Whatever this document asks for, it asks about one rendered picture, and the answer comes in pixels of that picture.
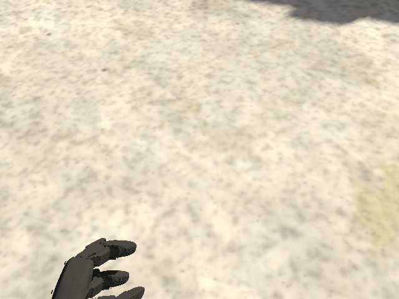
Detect robot left hand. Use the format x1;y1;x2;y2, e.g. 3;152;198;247
51;238;145;299

